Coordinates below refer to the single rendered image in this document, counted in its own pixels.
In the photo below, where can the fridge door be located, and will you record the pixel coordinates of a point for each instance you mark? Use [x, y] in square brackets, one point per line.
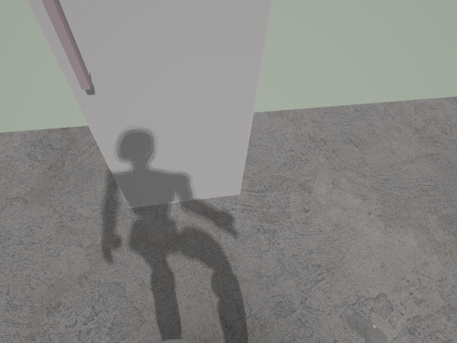
[173, 84]

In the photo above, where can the right robot hand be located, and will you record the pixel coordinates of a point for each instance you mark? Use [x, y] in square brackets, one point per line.
[366, 330]

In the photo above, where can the handle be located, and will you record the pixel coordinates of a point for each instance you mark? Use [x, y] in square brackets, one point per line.
[57, 19]

